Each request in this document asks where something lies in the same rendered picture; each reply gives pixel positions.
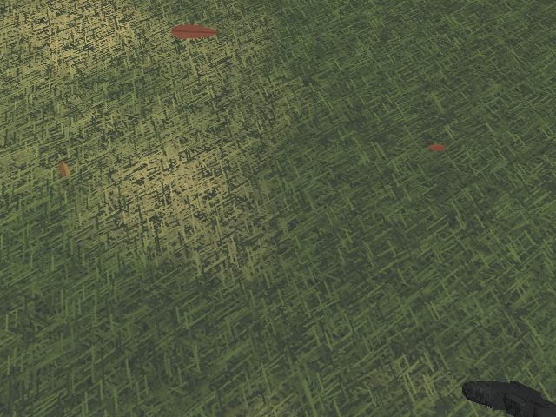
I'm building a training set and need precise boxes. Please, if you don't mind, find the robot right hand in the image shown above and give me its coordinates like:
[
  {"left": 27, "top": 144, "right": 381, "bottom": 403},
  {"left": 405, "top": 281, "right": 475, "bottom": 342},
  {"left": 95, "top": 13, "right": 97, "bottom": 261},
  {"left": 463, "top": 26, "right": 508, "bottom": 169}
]
[{"left": 462, "top": 381, "right": 556, "bottom": 417}]

